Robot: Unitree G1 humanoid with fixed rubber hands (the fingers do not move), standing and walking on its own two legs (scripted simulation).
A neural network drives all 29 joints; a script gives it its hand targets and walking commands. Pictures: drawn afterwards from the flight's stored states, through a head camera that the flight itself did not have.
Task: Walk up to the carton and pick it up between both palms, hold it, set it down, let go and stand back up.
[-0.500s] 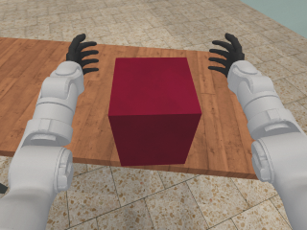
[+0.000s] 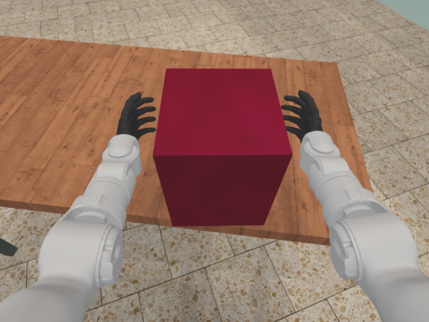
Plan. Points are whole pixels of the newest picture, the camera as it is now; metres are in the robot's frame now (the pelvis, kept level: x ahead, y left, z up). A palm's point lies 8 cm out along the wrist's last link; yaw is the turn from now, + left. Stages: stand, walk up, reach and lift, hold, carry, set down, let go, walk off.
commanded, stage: reach and lift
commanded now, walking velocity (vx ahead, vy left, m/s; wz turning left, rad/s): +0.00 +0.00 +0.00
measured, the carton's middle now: (218, 152) +0.44 +0.03 +0.05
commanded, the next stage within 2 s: none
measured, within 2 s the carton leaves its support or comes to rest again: neither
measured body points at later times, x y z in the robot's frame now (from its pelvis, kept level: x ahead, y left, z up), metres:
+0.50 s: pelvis -0.01 +0.00 -0.01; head +0.05 +0.00 +0.44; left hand +0.45 +0.18 +0.09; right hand +0.46 -0.12 +0.09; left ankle -0.02 +0.13 -0.74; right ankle +0.02 -0.10 -0.74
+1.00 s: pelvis +0.02 +0.01 +0.01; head +0.06 +0.03 +0.46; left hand +0.44 +0.17 +0.08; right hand +0.44 -0.12 +0.09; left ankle -0.02 +0.13 -0.74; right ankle +0.02 -0.10 -0.74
